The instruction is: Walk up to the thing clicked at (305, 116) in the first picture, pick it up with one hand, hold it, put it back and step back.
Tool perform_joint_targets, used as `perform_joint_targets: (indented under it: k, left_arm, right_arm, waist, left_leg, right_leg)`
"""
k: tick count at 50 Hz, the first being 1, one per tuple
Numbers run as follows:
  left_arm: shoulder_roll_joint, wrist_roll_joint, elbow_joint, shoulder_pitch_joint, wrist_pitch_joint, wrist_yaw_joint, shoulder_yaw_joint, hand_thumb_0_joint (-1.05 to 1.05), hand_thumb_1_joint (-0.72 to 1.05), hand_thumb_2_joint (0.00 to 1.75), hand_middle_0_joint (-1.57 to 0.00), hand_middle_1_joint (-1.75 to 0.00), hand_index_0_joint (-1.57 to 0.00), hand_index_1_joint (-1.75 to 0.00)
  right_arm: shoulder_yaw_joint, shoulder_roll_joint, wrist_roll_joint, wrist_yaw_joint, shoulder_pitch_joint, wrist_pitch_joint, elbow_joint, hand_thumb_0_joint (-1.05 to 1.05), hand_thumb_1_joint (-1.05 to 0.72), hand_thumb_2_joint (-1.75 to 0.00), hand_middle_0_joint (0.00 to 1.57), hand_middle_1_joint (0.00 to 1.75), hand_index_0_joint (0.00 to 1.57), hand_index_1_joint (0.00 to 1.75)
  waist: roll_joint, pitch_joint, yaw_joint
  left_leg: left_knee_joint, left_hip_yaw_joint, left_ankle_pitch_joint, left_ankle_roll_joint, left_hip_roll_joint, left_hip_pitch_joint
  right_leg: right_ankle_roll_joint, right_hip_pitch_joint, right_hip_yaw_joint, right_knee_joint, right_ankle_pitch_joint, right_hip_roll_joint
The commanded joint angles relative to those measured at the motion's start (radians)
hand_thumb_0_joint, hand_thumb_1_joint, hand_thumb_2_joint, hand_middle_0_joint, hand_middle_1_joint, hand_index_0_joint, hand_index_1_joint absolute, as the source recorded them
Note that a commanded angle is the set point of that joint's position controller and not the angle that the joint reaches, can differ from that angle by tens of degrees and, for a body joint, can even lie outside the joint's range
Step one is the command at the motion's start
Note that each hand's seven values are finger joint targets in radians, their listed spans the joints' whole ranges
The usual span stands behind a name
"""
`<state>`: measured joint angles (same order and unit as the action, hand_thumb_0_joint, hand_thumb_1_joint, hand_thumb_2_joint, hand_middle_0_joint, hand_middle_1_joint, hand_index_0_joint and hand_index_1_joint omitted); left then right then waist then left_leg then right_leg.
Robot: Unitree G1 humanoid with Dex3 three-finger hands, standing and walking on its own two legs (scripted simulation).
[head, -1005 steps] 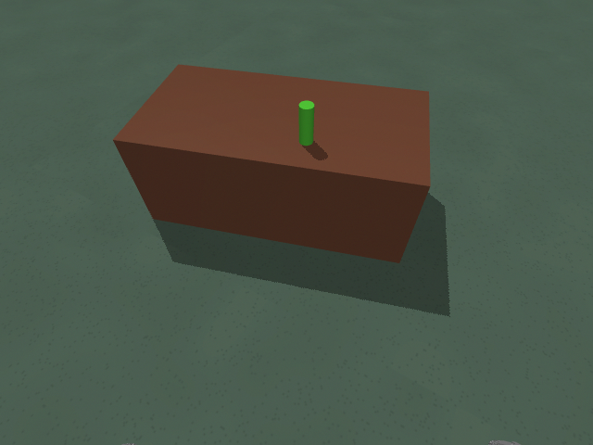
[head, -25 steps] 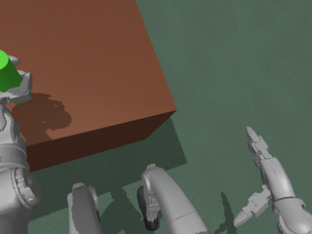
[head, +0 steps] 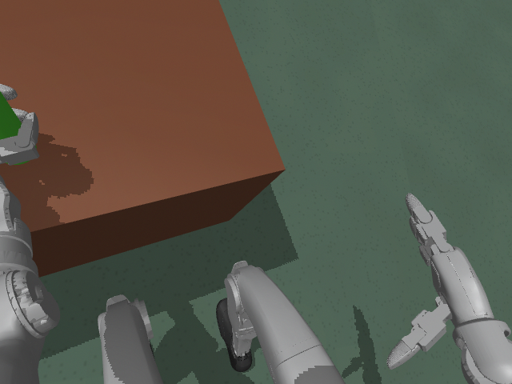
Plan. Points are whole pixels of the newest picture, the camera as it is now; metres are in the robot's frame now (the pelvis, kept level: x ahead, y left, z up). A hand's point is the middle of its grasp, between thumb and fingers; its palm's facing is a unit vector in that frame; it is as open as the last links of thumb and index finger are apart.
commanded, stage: lower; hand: left
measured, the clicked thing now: out of the picture +0.52 +0.23 -0.05
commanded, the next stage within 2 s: loosen in 0.08 s
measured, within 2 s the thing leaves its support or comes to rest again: neither
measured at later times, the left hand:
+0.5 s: hand (10, 125) +0.53 +0.22 -0.06, palm faces +0.26 -0.97 +0.01, open 8.1 cm
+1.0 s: hand (1, 122) +0.53 +0.23 -0.06, palm faces +0.26 -0.97 +0.01, open 16.7 cm
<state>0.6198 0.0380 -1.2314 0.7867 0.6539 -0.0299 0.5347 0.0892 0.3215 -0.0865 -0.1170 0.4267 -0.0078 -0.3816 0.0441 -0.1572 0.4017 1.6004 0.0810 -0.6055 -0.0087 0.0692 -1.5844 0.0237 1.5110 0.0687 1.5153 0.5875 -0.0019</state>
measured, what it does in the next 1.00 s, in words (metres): stands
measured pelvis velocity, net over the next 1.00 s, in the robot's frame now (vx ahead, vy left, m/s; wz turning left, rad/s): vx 0.00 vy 0.00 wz -0.01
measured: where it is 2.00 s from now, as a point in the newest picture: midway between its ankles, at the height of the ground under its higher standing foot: (193, 364)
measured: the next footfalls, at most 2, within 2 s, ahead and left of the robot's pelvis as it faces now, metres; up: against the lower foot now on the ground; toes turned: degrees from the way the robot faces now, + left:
none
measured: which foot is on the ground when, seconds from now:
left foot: down 0.00-1.00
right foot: down 0.00-1.00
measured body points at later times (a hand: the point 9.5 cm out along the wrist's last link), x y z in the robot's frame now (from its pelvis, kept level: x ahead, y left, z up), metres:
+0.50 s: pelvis +0.00 +0.00 -0.01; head +0.20 +0.09 +0.38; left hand +0.51 +0.27 -0.06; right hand +0.18 -0.25 +0.10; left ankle +0.05 +0.12 -0.54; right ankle +0.05 -0.14 -0.54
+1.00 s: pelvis +0.00 +0.00 -0.01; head +0.20 +0.09 +0.38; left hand +0.51 +0.28 -0.05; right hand +0.18 -0.25 +0.10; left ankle +0.05 +0.12 -0.54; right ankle +0.05 -0.14 -0.54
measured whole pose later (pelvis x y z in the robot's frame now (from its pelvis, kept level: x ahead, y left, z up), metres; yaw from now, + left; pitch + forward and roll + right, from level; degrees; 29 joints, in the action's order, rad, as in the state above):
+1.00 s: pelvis +0.00 +0.00 -0.01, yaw +0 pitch +33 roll -7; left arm 0.65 0.04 -1.18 0.79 0.63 0.00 0.57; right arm 0.09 0.33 -0.07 -0.12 0.44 -0.01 -0.44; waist 0.05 -0.16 0.42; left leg 1.64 0.08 -0.61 0.00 0.07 -1.62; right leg 0.03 1.54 0.06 1.55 0.59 -0.01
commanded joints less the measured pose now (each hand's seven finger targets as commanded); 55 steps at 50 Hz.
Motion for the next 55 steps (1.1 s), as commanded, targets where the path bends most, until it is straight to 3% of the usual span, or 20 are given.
perform_joint_targets:
  k: [1,9,10,13,15,18,24,30,31,34,35,38,40,43,48,49,50,52,54,55]
  left_arm:
    - [0.22,0.0,0.221,0.373,0.081,-0.003,0.013,0.0,0.45,1.3,-1.33,-1.4,-1.34,-1.41]
    - [0.2,0.003,0.153,0.357,0.072,0.002,-0.005,0.0,0.46,1.32,-1.34,-1.41,-1.35,-1.41]
    - [0.225,0.007,0.168,0.348,0.073,0.0,0.007,0.0,0.48,1.24,-1.4,-1.4,-1.43,-1.38]
    - [0.194,-0.011,0.155,0.349,0.069,0.004,0.008,0.0,0.28,1.0,-1.2,-1.16,-1.26,-1.14]
    - [0.222,-0.004,0.184,0.359,0.069,0.001,0.013,0.0,0.2,0.84,-1.13,-1.05,-1.18,-1.0]
    - [0.197,0.002,0.171,0.348,0.064,0.001,0.001,0.0,-0.01,0.6,-1.05,-0.91,-1.1,-0.86]
    - [0.212,0.0,0.196,0.359,0.063,-0.002,0.011,0.0,-0.29,0.35,-0.75,-0.58,-0.77,-0.56]
    - [0.237,0.006,0.222,0.372,0.06,-0.006,0.021,0.0,-0.38,0.26,-0.57,-0.42,-0.58,-0.41]
    - [0.196,0.004,0.186,0.354,0.054,-0.001,0.0,0.0,-0.38,0.24,-0.55,-0.39,-0.55,-0.39]
    - [0.221,0.005,0.216,0.357,0.052,-0.003,0.013,0.0,-0.42,0.19,-0.45,-0.31,-0.45,-0.3]
    - [0.198,0.005,0.188,0.359,0.048,-0.001,-0.003,0.0,-0.43,0.17,-0.43,-0.29,-0.43,-0.29]
    - [0.22,-0.002,0.215,0.355,0.051,-0.006,0.019,0.0,-0.47,0.09,-0.32,-0.18,-0.32,-0.18]
    - [0.195,0.002,0.192,0.353,0.05,-0.003,0.003,0.0,-0.5,0.05,-0.26,-0.12,-0.26,-0.12]
    - [0.222,0.001,0.204,0.353,0.054,-0.001,0.014,0.0,-0.6,0.02,-0.1,-0.07,-0.11,-0.06]
    - [0.319,-0.012,0.286,0.356,0.047,0.036,0.062,0.0,-0.58,0.03,-0.07,-0.04,-0.08,-0.04]
    - [0.368,-0.012,0.345,0.386,0.043,0.039,0.082,0.0,-0.57,0.03,-0.07,-0.04,-0.07,-0.04]
    - [0.344,-0.019,0.301,0.35,0.025,0.047,0.074,0.0,-0.59,0.02,-0.07,-0.04,-0.08,-0.04]
    - [0.396,-0.024,0.408,0.395,0.008,0.058,0.101,0.0,-0.6,0.01,-0.07,-0.03,-0.07,-0.03]
    - [0.361,-0.028,0.435,0.419,-0.022,0.081,0.072,0.0,-0.61,0.02,-0.07,-0.05,-0.07,-0.05]
    - [0.314,-0.028,0.343,0.355,-0.055,0.095,0.047,0.0,-0.61,0.01,-0.07,-0.03,-0.07,-0.03]
  right_arm:
    - [0.174,0.191,0.007,0.029,0.067,-0.05,-0.178,0.0,0.55,-0.05,0.05,0.05,0.05,0.05]
    - [0.166,0.192,0.017,0.03,0.061,-0.057,-0.205,0.0,0.55,-0.05,0.05,0.05,0.05,0.05]
    - [0.176,0.198,0.017,0.031,0.064,-0.059,-0.223,0.0,0.54,-0.05,0.05,0.05,0.05,0.05]
    - [0.174,0.192,0.02,0.028,0.093,-0.057,-0.208,0.0,0.54,-0.04,0.05,0.05,0.05,0.05]
    - [0.178,0.187,0.022,0.027,0.094,-0.058,-0.184,0.0,0.54,-0.04,0.05,0.05,0.05,0.05]
    - [0.187,0.195,0.022,0.026,0.083,-0.053,-0.191,0.0,0.53,-0.04,0.05,0.05,0.05,0.05]
    - [0.178,0.191,0.019,0.023,0.079,-0.051,-0.195,0.0,0.53,-0.04,0.05,0.05,0.05,0.05]
    - [0.185,0.194,0.017,0.027,0.079,-0.052,-0.2,0.0,0.53,-0.05,0.05,0.05,0.05,0.05]
    - [0.177,0.194,0.017,0.027,0.069,-0.052,-0.22,0.0,0.52,-0.05,0.05,0.05,0.05,0.05]
    - [0.184,0.2,0.018,0.03,0.071,-0.046,-0.207,0.0,0.52,-0.05,0.05,0.05,0.05,0.05]
    - [0.185,0.197,0.02,0.029,0.083,-0.044,-0.21,0.0,0.52,-0.05,0.05,0.05,0.05,0.05]
    - [0.182,0.198,0.02,0.028,0.083,-0.047,-0.208,0.0,0.52,-0.05,0.05,0.05,0.05,0.05]
    - [0.182,0.194,0.018,0.028,0.077,-0.045,-0.198,0.0,0.52,-0.05,0.05,0.05,0.05,0.05]
    - [0.169,0.19,0.02,0.029,0.083,-0.05,-0.206,0.0,0.54,-0.05,0.05,0.05,0.05,0.05]
    - [0.181,0.198,0.027,0.035,0.086,-0.043,-0.212,0.0,0.53,-0.05,0.05,0.05,0.05,0.05]
    - [0.183,0.198,0.028,0.037,0.098,-0.039,-0.197,0.0,0.53,-0.05,0.05,0.05,0.05,0.05]
    - [0.182,0.203,0.033,0.039,0.092,-0.037,-0.203,0.0,0.52,-0.05,0.05,0.05,0.05,0.05]
    - [0.166,0.194,0.035,0.04,0.094,-0.029,-0.19,0.0,0.52,-0.06,0.05,0.05,0.05,0.05]
    - [0.164,0.182,0.033,0.046,0.1,-0.021,-0.164,0.0,0.52,-0.06,0.05,0.05,0.05,0.05]
    - [0.159,0.186,0.037,0.05,0.095,-0.019,-0.168,0.0,0.52,-0.06,0.05,0.05,0.05,0.05]
  waist:
    - [-0.426,-0.597,-0.006]
    - [-0.375,-0.553,0.007]
    - [-0.374,-0.566,0.006]
    - [-0.363,-0.554,0.016]
    - [-0.388,-0.539,0.006]
    - [-0.406,-0.542,0.006]
    - [-0.43,-0.57,-0.006]
    - [-0.418,-0.58,-0.004]
    - [-0.394,-0.583,0.002]
    - [-0.431,-0.581,-0.013]
    - [-0.419,-0.578,0.006]
    - [-0.423,-0.588,-0.008]
    - [-0.427,-0.56,0.0]
    - [-0.409,-0.567,0.001]
    - [-0.444,-0.627,-0.029]
    - [-0.479,-0.645,-0.042]
    - [-0.481,-0.645,-0.046]
    - [-0.529,-0.687,-0.08]
    - [-0.553,-0.67,-0.069]
    - [-0.515,-0.628,-0.068]
  left_leg:
    - [-0.171,0.006,0.351,0.009,-0.033,0.564]
    - [-0.167,0.011,0.291,0.011,-0.035,0.492]
    - [-0.157,0.004,0.281,0.015,-0.036,0.482]
    - [-0.158,0.004,0.287,0.016,-0.039,0.475]
    - [-0.159,0.001,0.274,0.015,-0.039,0.479]
    - [-0.17,0.012,0.3,0.005,-0.033,0.524]
    - [-0.162,0.016,0.343,0.001,-0.032,0.545]
    - [-0.154,0.004,0.283,0.009,-0.035,0.501]
    - [-0.155,0.002,0.286,0.012,-0.036,0.499]
    - [-0.168,0.012,0.315,0.001,-0.03,0.546]
    - [-0.164,0.013,0.327,0.003,-0.031,0.545]
    - [-0.157,0.011,0.352,0.004,-0.032,0.548]
    - [-0.167,0.014,0.331,0.001,-0.03,0.544]
    - [-0.153,0.009,0.337,0.008,-0.032,0.522]
    - [-0.166,-0.006,0.314,0.008,-0.038,0.542]
    - [-0.172,-0.007,0.321,0.006,-0.038,0.57]
    - [-0.183,0.003,0.358,0.0,-0.037,0.611]
    - [-0.207,0.006,0.4,-0.01,-0.032,0.687]
    - [-0.226,0.003,0.411,-0.011,-0.028,0.729]
    - [-0.243,0.008,0.412,-0.012,-0.027,0.733]
  right_leg:
    - [-0.052,-0.236,-0.01,-0.139,-0.301,-0.043]
    - [-0.049,-0.217,-0.009,-0.135,-0.268,-0.043]
    - [-0.045,-0.237,-0.022,-0.139,-0.268,-0.04]
    - [-0.044,-0.242,-0.023,-0.144,-0.273,-0.04]
    - [-0.045,-0.224,-0.024,-0.142,-0.258,-0.04]
    - [-0.055,-0.176,0.001,-0.122,-0.258,-0.044]
    - [-0.054,-0.188,0.004,-0.108,-0.284,-0.045]
    - [-0.049,-0.214,-0.016,-0.12,-0.256,-0.042]
    - [-0.048,-0.222,-0.013,-0.13,-0.26,-0.044]
    - [-0.055,-0.178,0.002,-0.115,-0.261,-0.045]
    - [-0.054,-0.185,0.005,-0.119,-0.274,-0.046]
    - [-0.054,-0.197,0.003,-0.11,-0.295,-0.045]
    - [-0.055,-0.174,0.006,-0.112,-0.274,-0.045]
    - [-0.051,-0.194,0.002,-0.113,-0.289,-0.045]
    - [-0.045,-0.272,-0.031,-0.138,-0.283,-0.038]
    - [-0.047,-0.279,-0.033,-0.139,-0.282,-0.038]
    - [-0.05,-0.267,-0.018,-0.136,-0.299,-0.041]
    - [-0.057,-0.268,-0.011,-0.137,-0.305,-0.042]
    - [-0.058,-0.272,-0.012,-0.162,-0.298,-0.043]
    - [-0.057,-0.272,-0.006,-0.179,-0.298,-0.044]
